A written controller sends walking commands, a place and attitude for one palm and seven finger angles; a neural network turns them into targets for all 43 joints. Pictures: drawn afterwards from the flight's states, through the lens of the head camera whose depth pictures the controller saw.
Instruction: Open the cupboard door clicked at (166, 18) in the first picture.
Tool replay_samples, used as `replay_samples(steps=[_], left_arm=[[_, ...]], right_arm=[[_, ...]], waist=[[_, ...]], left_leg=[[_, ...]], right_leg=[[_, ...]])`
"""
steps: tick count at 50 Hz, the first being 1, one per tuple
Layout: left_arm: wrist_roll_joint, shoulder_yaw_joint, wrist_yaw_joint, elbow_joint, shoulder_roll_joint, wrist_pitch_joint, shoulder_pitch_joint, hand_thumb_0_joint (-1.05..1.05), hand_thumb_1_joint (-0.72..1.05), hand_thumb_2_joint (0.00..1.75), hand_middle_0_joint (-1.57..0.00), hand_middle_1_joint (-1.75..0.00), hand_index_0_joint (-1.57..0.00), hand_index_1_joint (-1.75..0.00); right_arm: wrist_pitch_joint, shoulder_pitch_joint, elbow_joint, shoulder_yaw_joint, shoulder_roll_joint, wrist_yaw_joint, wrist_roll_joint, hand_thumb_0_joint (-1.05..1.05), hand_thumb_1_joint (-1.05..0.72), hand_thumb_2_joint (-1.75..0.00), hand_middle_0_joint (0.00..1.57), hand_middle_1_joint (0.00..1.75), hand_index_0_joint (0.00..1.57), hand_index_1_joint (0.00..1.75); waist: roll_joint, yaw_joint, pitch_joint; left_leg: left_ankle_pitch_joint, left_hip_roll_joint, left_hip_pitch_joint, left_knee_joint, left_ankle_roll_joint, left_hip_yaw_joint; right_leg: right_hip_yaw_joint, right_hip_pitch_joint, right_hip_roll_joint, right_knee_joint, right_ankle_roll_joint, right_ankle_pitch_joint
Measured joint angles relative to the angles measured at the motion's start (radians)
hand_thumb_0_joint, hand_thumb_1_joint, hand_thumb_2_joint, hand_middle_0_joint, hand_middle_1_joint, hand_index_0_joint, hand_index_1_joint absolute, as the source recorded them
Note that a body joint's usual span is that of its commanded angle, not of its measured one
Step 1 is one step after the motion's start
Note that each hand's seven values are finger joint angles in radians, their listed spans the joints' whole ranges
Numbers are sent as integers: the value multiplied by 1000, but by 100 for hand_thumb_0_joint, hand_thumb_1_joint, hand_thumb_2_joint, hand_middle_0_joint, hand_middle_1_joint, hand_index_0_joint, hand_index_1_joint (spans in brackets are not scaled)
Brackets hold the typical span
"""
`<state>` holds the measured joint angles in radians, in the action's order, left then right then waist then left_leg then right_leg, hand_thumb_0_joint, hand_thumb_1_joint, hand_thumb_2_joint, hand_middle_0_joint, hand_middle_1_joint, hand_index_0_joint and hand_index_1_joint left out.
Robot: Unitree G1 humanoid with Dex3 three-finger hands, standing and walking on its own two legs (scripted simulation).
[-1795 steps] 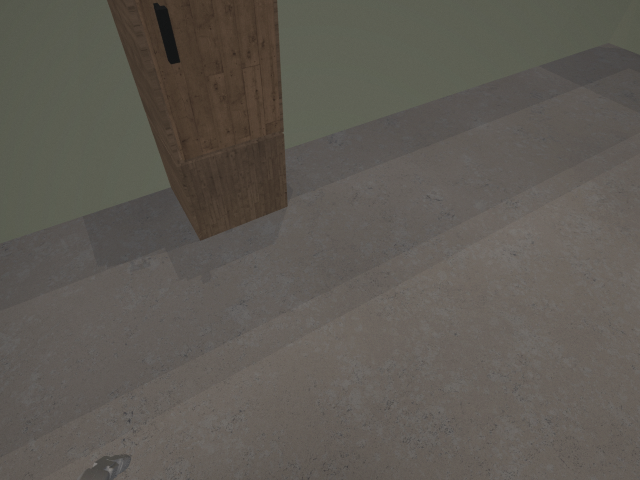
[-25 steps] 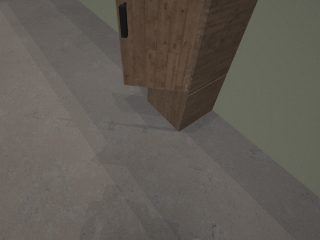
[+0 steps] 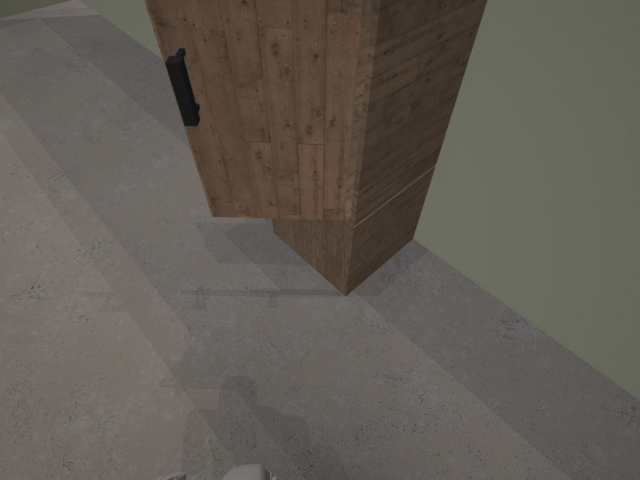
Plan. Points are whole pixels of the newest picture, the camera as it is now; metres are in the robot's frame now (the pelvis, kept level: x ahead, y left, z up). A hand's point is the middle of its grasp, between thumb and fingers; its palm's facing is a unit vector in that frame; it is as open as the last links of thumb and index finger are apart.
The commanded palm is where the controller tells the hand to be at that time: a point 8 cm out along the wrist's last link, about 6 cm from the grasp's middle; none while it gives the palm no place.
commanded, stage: take the last steps up to it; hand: left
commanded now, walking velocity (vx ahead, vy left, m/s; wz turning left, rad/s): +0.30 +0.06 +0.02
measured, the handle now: (186, 87) +0.78 +0.28 +0.06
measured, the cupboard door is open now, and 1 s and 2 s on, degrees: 45 45 45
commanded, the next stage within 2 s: come to a stop and stand still in 0.42 s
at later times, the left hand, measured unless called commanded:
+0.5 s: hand (162, 450) +0.19 +0.24 -0.18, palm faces +0.03 -0.99 -0.14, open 7.4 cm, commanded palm none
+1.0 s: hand (197, 374) +0.30 +0.22 -0.18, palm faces +0.00 -0.98 -0.18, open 7.3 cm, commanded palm none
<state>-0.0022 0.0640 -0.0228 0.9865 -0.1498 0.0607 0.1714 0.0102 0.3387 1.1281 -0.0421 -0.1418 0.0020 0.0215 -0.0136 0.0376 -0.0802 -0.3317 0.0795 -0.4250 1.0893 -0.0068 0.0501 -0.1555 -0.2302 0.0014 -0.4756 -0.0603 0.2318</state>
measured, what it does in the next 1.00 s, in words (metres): walks ahead: left foot, then right foot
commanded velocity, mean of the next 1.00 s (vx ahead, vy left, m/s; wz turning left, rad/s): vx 0.01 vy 0.02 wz -0.01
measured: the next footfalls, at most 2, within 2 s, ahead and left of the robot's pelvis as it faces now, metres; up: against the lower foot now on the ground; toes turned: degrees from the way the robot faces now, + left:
left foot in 0.26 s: +0.21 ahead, +0.15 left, +0.00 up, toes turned +7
right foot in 0.68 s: +0.27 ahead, -0.08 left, +0.00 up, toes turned -5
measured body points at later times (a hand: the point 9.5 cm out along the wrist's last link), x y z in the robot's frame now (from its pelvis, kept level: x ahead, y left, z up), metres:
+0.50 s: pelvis +0.17 +0.07 +0.01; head +0.19 +0.09 +0.46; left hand +0.19 +0.30 -0.16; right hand +0.21 -0.16 -0.13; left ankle +0.17 +0.15 -0.74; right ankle +0.17 -0.07 -0.66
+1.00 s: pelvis +0.21 +0.05 -0.01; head +0.24 +0.06 +0.44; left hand +0.30 +0.27 -0.17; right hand +0.21 -0.18 -0.16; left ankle +0.17 +0.15 -0.74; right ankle +0.26 -0.07 -0.74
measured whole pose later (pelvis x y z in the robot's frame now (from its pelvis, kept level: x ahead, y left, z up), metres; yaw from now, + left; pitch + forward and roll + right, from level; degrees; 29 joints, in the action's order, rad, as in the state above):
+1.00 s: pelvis +0.21 +0.05 -0.01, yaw -1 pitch -1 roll +1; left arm -0.01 0.03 -0.04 1.01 -0.16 -0.04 0.12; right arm -0.03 0.26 1.07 -0.04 -0.13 -0.03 0.01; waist 0.05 0.01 -0.07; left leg -0.36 0.01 -0.18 0.55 0.02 0.14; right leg -0.07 -0.35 -0.06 -0.60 -0.01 0.24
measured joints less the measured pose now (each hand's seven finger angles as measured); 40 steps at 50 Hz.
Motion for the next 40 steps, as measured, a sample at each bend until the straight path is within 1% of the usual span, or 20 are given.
replay_samples(steps=[2,5,9,12,13,14,16,18,19,21,24,27,29,32,33,34,35,36,38,40], left_arm=[[-7,3,0,22,-21,3,31,-2,95,90,-20,-30,-21,-30],[-14,0,9,61,-34,1,80,-2,95,90,-20,-30,-20,-30],[-20,-8,20,109,-30,-4,148,-1,93,90,-20,-30,-20,-30],[-20,-11,24,140,-25,-14,198,0,92,90,-20,-30,-20,-30],[-19,-12,25,147,-22,-19,216,0,92,90,-20,-30,-20,-30],[-16,-13,26,156,-22,-27,221,0,92,90,-20,-30,-20,-30],[-16,-18,24,164,-22,-46,216,0,91,90,-19,-30,-20,-30],[-19,-19,24,163,-22,-55,194,1,91,90,-19,-30,-20,-30],[-20,-18,25,157,-23,-57,178,1,91,90,-19,-30,-20,-30],[-21,-16,25,136,-23,-56,144,1,91,90,-19,-30,-20,-30],[-21,-15,24,100,-18,-55,95,1,91,90,-19,-30,-20,-30],[-24,-11,16,76,-26,-62,51,1,93,90,-19,-30,-20,-30],[-21,-12,15,65,-37,-63,25,1,93,90,-19,-30,-20,-30],[-17,-19,9,53,-47,-65,-10,1,93,90,-19,-30,-20,-30],[-17,-21,8,47,-49,-64,-16,1,93,90,-19,-30,-20,-30],[-17,-23,7,42,-54,-61,-18,1,93,90,-19,-30,-20,-30],[-17,-24,4,41,-53,-58,-20,1,92,90,-19,-30,-20,-30],[-16,-28,1,44,-48,-57,-23,1,92,90,-19,-30,-20,-30],[-13,-41,1,48,-36,-65,-34,0,92,90,-19,-30,-20,-30],[-10,-46,-4,47,-25,-71,-46,0,91,90,-19,-30,-20,-30]], right_arm=[[3,-35,-24,-4,2,5,2,1,-91,-90,20,30,19,30],[5,-83,-50,-11,-8,4,5,1,-93,-90,20,30,19,30],[12,-135,-72,-18,-36,16,3,1,-94,-90,20,30,19,30],[26,-166,-89,-14,-47,19,4,1,-93,-90,20,30,19,30],[36,-173,-96,-11,-50,18,5,1,-93,-90,20,30,19,30],[48,-184,-102,-11,-46,14,9,1,-93,-90,20,30,19,30],[60,-194,-121,-2,-35,4,12,0,-92,-90,20,30,19,30],[66,-184,-129,8,-21,-7,10,0,-92,-90,20,30,19,30],[67,-174,-128,13,-13,-12,9,0,-92,-90,20,30,20,30],[70,-151,-118,14,0,-26,2,0,-93,-90,20,30,20,30],[69,-113,-94,11,-10,-35,-1,-1,-96,-90,20,30,20,30],[58,-70,-66,15,-11,-30,3,-1,-95,-90,20,30,20,30],[49,-43,-48,20,-4,-30,6,-1,-95,-90,20,30,20,30],[31,-13,-22,27,11,-34,6,0,-93,-90,20,30,20,30],[23,-4,-13,29,17,-35,4,0,-93,-90,20,30,20,30],[15,6,-6,30,24,-35,1,0,-93,-90,20,30,20,30],[6,8,2,29,26,-34,-4,0,-92,-90,20,30,20,30],[-5,3,6,27,24,-32,-9,0,-92,-90,20,30,20,30],[-19,-8,3,20,19,-30,-17,0,-92,-90,20,30,20,30],[-27,-20,-3,16,18,-29,-18,0,-92,-90,20,30,20,30]], waist=[[11,-10,12],[20,-29,30],[27,-65,43],[38,-82,49],[40,-84,51],[54,-83,46],[68,-82,32],[69,-75,27],[69,-73,24],[68,-71,20],[61,-65,24],[51,-54,28],[47,-42,27],[42,-21,18],[43,-17,17],[52,-17,20],[51,-19,23],[40,-14,23],[19,7,18],[13,16,13]], left_leg=[[34,19,-43,-87,-12,3],[68,30,-61,-243,-24,12],[84,15,-27,-407,-25,28],[116,-8,43,-531,-18,51],[142,-17,70,-567,-3,58],[147,-29,69,-544,22,69],[105,-40,82,-506,58,90],[86,-48,118,-529,70,101],[91,-52,139,-554,67,104],[103,-63,181,-609,71,110],[116,-77,236,-679,77,118],[111,-83,278,-716,75,119],[99,-84,296,-720,70,117],[60,-80,306,-683,56,110],[40,-79,305,-659,50,109],[16,-82,299,-628,43,113],[-10,-77,290,-595,35,118],[-31,-68,283,-570,29,119],[-35,-58,271,-552,20,104],[-43,-57,262,-546,17,95]], right_leg=[[0,36,3,56,0,-11],[2,82,1,105,11,-8],[11,132,-13,111,41,35],[18,156,-32,65,72,97],[24,148,-41,18,80,132],[33,119,-61,-67,72,167],[74,18,-66,-328,53,247],[89,-86,-64,-532,46,237],[91,-129,-67,-588,48,214],[97,-198,-75,-628,55,160],[105,-261,-86,-590,66,93],[101,-268,-93,-473,71,53],[97,-245,-91,-373,73,38],[92,-173,-76,-215,71,1],[91,-139,-71,-153,71,-38],[97,-106,-71,-96,67,-115],[102,-93,-67,-81,64,-95],[101,-90,-59,-87,60,-45],[89,-95,-52,-104,54,13],[80,-101,-53,-110,54,22]])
